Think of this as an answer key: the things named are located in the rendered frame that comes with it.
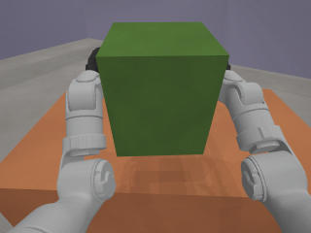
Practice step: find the left robot upper arm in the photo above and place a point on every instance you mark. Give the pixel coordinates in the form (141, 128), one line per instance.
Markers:
(83, 186)

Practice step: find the right robot hand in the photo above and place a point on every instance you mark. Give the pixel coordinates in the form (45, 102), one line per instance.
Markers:
(228, 67)

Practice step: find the pedestal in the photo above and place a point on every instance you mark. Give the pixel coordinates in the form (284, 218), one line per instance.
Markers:
(185, 193)

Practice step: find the left robot forearm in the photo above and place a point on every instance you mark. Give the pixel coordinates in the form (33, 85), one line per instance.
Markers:
(84, 119)

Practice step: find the right robot upper arm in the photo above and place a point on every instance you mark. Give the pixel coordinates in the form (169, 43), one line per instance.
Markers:
(277, 180)

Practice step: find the left robot hand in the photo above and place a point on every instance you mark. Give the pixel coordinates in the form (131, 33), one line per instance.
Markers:
(91, 62)

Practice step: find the carton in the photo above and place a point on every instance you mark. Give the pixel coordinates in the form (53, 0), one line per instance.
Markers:
(161, 83)

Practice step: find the right robot forearm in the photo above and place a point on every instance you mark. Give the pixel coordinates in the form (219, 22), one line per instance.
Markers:
(254, 125)

